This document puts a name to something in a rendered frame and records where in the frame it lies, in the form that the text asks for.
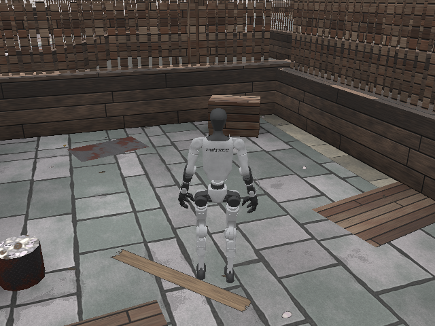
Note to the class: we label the robot left hand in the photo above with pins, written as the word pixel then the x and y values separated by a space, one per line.
pixel 182 198

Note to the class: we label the right robot forearm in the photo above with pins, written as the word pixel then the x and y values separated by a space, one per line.
pixel 249 183

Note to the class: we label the left robot foot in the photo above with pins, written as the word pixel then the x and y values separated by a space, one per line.
pixel 201 272

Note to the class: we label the left robot forearm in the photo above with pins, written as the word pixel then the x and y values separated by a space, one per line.
pixel 185 181

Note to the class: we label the left robot upper arm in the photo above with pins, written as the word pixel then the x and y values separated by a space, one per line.
pixel 196 144

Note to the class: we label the robot left shin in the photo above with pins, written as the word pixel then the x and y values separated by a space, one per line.
pixel 200 249

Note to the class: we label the right robot upper arm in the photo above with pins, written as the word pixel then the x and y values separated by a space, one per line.
pixel 242 156

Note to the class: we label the robot right hand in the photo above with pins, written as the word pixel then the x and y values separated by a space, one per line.
pixel 253 203

